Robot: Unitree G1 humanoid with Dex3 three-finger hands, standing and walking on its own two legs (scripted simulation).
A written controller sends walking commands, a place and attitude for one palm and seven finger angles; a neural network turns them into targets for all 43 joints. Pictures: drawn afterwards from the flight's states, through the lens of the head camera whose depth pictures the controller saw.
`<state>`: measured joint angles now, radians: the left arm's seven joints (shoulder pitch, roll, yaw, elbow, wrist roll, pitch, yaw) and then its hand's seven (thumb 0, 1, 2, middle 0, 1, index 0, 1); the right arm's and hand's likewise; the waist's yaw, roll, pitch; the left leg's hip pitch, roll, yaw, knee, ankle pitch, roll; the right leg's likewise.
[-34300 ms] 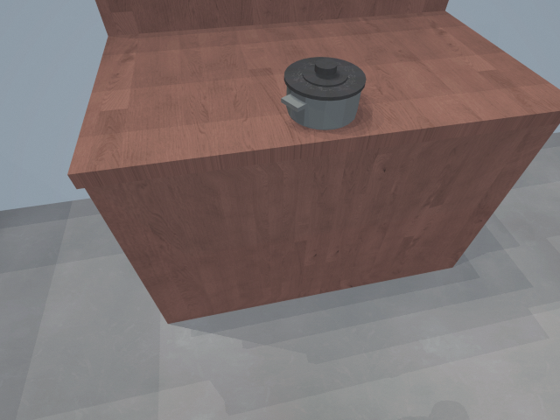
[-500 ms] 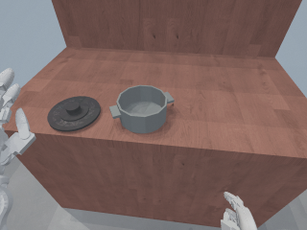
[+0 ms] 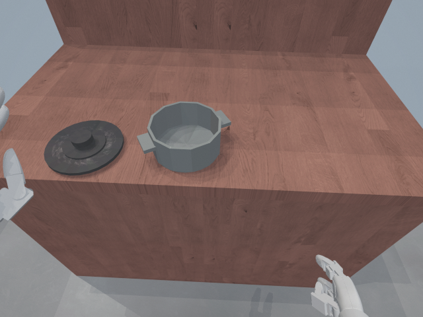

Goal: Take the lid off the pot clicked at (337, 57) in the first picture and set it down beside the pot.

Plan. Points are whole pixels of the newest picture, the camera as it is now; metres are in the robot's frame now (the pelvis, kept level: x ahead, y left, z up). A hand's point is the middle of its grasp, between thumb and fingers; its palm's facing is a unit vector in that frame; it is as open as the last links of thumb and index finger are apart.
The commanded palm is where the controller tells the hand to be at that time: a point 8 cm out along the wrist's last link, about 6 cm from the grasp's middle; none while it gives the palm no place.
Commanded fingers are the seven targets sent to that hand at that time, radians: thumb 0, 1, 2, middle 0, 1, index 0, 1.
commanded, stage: step back with the hand held close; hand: left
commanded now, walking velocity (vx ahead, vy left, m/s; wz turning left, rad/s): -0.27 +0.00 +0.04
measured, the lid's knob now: (81, 138) +0.47 +0.35 +0.05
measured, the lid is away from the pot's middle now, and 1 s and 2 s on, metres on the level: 0.25 0.25 0.25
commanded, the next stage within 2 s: stop stepping back and stand still in 1.10 s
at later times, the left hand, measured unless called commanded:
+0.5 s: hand out of the picture +0.13 +0.25 +0.22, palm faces +0.42 -0.81 -0.42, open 7.4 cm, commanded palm +0.06 +0.30 +0.24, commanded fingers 0.00 0.90 0.90 -0.20 -0.30 -0.20 -0.30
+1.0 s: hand out of the picture +0.03 +0.23 +0.23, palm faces +0.30 -0.79 -0.53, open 7.4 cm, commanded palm -0.04 +0.30 +0.24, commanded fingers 0.00 0.90 0.90 -0.20 -0.30 -0.20 -0.30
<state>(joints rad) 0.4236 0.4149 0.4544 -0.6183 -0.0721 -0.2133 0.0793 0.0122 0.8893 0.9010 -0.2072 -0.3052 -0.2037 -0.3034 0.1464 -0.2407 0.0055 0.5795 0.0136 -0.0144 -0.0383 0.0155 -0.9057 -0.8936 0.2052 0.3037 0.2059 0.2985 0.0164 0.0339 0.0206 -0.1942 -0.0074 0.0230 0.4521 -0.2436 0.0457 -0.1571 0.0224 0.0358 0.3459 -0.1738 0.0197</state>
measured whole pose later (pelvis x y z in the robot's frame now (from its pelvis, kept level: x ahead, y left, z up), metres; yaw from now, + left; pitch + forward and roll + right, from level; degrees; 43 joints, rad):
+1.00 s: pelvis -0.17 +0.02 -0.01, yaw -1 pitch +2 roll -5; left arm 0.54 0.56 0.53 -0.79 -0.09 -0.32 0.10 0.01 0.88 0.90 -0.22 -0.31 -0.21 -0.30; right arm 0.14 -0.17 -0.01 0.56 0.00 -0.08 -0.04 0.01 -0.91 -0.89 0.21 0.30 0.21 0.30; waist -0.02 0.02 0.03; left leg -0.54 0.02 0.01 0.48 -0.08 0.03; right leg -0.21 0.07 -0.03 0.46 -0.29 0.00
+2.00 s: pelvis -0.29 +0.05 -0.01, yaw -1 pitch +0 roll -2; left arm 0.46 0.45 0.51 -0.68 -0.06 -0.26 0.15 0.01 0.88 0.90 -0.22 -0.31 -0.21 -0.31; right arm 0.27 -0.21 0.00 0.68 0.02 -0.07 -0.05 0.02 -0.91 -0.89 0.21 0.30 0.21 0.30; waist 0.01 0.01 -0.03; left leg -0.33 0.02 0.02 0.68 -0.36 0.03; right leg -0.22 0.01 -0.06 0.54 -0.32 -0.01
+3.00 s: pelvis -0.23 +0.03 -0.01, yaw +3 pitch -1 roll -1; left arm 0.23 0.16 0.03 1.09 0.00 0.01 0.04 0.01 0.94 0.90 -0.20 -0.30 -0.20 -0.30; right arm 0.29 -0.12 -0.05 1.07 -0.01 0.00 -0.05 0.01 -0.92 -0.89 0.20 0.30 0.20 0.30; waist -0.02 0.00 0.05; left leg -0.12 0.00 0.02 0.49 -0.36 0.02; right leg -0.19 0.03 0.05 0.49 -0.29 0.00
